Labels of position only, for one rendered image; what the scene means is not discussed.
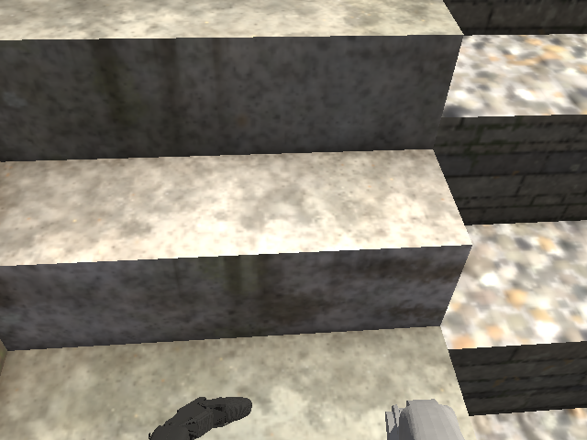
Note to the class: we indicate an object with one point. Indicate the right robot thigh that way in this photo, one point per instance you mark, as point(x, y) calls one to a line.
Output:
point(422, 420)

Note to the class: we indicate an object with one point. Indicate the robot left hand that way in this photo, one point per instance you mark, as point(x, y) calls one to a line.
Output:
point(201, 415)

